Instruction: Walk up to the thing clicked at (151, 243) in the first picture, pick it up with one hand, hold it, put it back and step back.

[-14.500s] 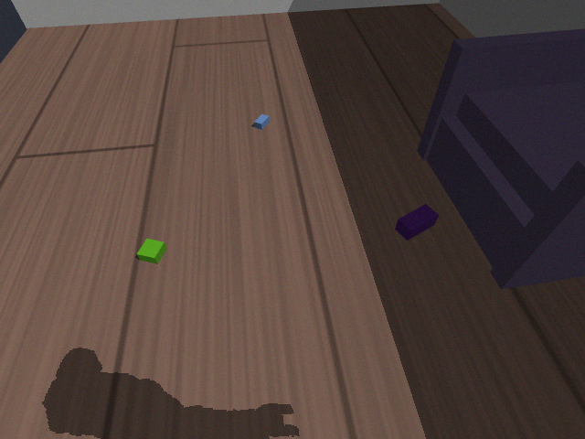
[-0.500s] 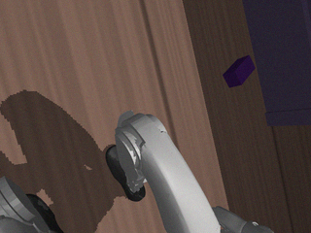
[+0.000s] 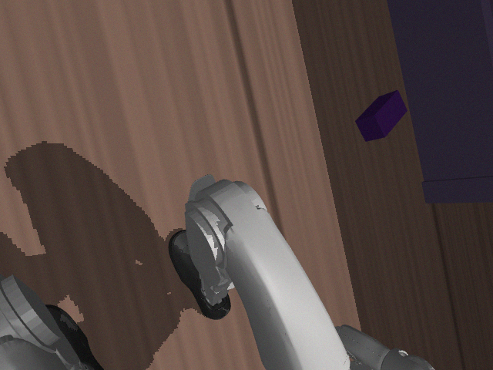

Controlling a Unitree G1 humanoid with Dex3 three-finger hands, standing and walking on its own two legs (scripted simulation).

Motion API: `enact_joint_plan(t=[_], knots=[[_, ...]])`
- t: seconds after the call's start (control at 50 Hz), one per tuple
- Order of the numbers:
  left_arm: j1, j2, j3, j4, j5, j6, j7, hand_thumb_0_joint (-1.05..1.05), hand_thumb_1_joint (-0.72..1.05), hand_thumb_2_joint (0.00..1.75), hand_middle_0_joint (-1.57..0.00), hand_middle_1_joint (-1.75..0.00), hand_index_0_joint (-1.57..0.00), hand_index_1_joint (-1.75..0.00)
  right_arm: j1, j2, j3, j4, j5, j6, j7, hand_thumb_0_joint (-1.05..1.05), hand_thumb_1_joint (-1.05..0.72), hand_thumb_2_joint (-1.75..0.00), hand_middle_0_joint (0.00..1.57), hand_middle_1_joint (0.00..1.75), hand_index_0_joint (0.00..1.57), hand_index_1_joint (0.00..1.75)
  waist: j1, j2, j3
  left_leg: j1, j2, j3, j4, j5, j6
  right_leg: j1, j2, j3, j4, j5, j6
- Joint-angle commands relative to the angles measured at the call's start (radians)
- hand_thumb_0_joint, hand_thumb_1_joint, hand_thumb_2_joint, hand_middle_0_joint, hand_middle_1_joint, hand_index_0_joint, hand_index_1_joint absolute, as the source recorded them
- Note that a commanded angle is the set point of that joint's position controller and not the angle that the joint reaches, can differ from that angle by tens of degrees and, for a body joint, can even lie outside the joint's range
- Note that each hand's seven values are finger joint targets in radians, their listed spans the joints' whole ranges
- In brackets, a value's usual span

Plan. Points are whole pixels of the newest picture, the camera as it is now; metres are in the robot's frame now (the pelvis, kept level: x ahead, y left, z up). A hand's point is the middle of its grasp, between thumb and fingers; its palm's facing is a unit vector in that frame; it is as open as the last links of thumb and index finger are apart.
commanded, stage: close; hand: left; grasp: from above
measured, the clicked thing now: out of the picture +0.42 +0.34 -0.30
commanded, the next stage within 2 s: settle in 0.24 s
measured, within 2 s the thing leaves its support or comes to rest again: leaves its support in 0.82 s
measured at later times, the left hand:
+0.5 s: hand out of the picture +0.42 +0.33 -0.27, palm faces -0.07 -0.45 -0.89, open 10.6 cm
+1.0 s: hand out of the picture +0.42 +0.34 -0.24, palm faces -0.05 -0.44 -0.89, open 10.6 cm
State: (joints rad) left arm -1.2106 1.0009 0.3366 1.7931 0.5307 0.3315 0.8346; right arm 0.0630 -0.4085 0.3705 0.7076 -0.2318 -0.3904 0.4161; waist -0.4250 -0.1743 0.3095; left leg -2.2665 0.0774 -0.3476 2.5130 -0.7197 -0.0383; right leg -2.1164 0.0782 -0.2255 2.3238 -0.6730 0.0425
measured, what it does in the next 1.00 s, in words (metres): stands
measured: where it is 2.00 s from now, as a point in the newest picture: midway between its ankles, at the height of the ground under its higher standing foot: (150, 326)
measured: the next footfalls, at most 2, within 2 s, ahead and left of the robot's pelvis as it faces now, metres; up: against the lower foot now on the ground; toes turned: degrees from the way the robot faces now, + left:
none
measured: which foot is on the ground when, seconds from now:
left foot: down 0.00-1.00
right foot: down 0.00-1.00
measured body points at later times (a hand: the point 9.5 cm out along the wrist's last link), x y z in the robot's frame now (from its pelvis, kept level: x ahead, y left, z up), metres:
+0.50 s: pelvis +0.00 +0.00 +0.00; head +0.30 +0.13 +0.31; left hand +0.42 +0.35 -0.22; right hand +0.03 -0.24 -0.04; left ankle +0.07 +0.14 -0.29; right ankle +0.12 -0.11 -0.29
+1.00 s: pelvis +0.00 +0.00 +0.01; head +0.28 +0.12 +0.33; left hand +0.42 +0.36 -0.19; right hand +0.03 -0.24 -0.05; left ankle +0.07 +0.14 -0.29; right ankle +0.12 -0.11 -0.29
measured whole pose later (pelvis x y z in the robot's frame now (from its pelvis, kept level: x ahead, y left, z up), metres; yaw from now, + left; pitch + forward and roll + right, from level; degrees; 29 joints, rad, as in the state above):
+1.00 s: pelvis +0.00 +0.00 +0.01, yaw +1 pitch +27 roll -14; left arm -1.19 0.87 0.33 1.65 0.57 0.42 0.78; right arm 0.12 -0.37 0.28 0.75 -0.19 -0.37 0.44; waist -0.36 -0.12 0.23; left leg -2.29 0.08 -0.30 2.47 -0.69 -0.03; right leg -2.15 0.07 -0.20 2.31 -0.66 0.04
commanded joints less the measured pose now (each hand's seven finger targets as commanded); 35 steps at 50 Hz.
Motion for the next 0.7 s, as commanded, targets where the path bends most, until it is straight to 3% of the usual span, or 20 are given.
enact_joint_plan(t=[0.0, 0.3, 0.34, 0.44, 0.58, 0.64, 0.68], knots=[[-0.16, 0.137, -0.026, -0.064, 0.024, 0.005, 0.039, 0.0, 0.24, 0.76, -0.79, -0.46, -0.73, -0.53, 0.222, -0.344, -0.092, 0.057, 0.006, -0.005, 0.0, 0.0, -0.89, -0.9, 0.2, 0.3, 0.2, 0.3, -0.085, 0.506, -0.631, 0.448, 0.022, 0.107, -0.238, 0.171, 0.032, 0.372, 0.033, -0.095, -0.237, 0.287, -0.033], [-0.18, 0.11, -0.041, -0.072, 0.003, 0.006, 0.044, 0.0, 0.33, 0.75, -0.86, -0.43, -0.79, -0.5, 0.214, -0.349, -0.09, 0.045, -0.001, -0.006, 0.006, 0.0, -0.88, -0.9, 0.2, 0.3, 0.2, 0.3, -0.095, 0.517, -0.615, 0.477, 0.022, 0.097, -0.246, 0.186, 0.028, 0.354, 0.024, -0.102, -0.222, 0.3, -0.034], [-0.182, 0.116, -0.039, -0.069, 0.001, 0.006, 0.041, 0.0, 0.35, 0.68, -0.89, -0.48, -0.84, -0.53, 0.222, -0.35, -0.088, 0.05, -0.001, -0.005, 0.006, 0.0, -0.91, -0.9, 0.2, 0.3, 0.2, 0.3, -0.097, 0.511, -0.617, 0.474, 0.02, 0.096, -0.249, 0.189, 0.028, 0.358, 0.024, -0.103, -0.22, 0.3, -0.034], [-0.188, 0.106, -0.039, -0.069, -0.014, 0.01, 0.032, 0.0, 0.47, 0.76, -0.98, -0.49, -0.93, -0.55, 0.221, -0.349, -0.09, 0.046, -0.002, -0.006, 0.006, 0.0, -0.91, -0.9, 0.2, 0.3, 0.2, 0.3, -0.096, 0.508, -0.625, 0.464, 0.018, 0.113, -0.24, 0.194, 0.03, 0.368, 0.03, -0.091, -0.234, 0.309, -0.032], [-0.18, 0.127, -0.017, -0.068, -0.011, 0.014, 0.045, 0.0, 0.49, 0.77, -1.0, -0.5, -0.95, -0.56, 0.225, -0.356, -0.095, 0.048, 0.008, -0.008, 0.01, 0.0, -0.91, -0.9, 0.2, 0.3, 0.2, 0.3, -0.083, 0.52, -0.624, 0.474, 0.023, 0.101, -0.247, 0.167, 0.031, 0.353, 0.024, -0.098, -0.229, 0.282, -0.031], [-0.19, 0.128, -0.029, -0.101, -0.004, 0.017, 0.037, 0.0, 0.53, 0.79, -1.03, -0.52, -0.97, -0.58, 0.241, -0.347, -0.096, 0.046, 0.01, -0.004, 0.012, 0.0, -0.91, -0.9, 0.2, 0.3, 0.2, 0.3, -0.083, 0.532, -0.64, 0.47, 0.021, 0.112, -0.245, 0.188, 0.032, 0.36, 0.024, -0.092, -0.233, 0.303, -0.031], [-0.203, 0.146, -0.012, -0.135, -0.001, 0.022, 0.034, 0.0, 0.53, 0.8, -1.02, -0.52, -0.97, -0.58, 0.251, -0.346, -0.105, 0.044, 0.017, -0.003, 0.012, 0.0, -0.9, -0.9, 0.2, 0.3, 0.2, 0.3, -0.063, 0.551, -0.679, 0.487, 0.025, 0.117, -0.251, 0.216, 0.029, 0.389, 0.025, -0.087, -0.234, 0.328, -0.031]])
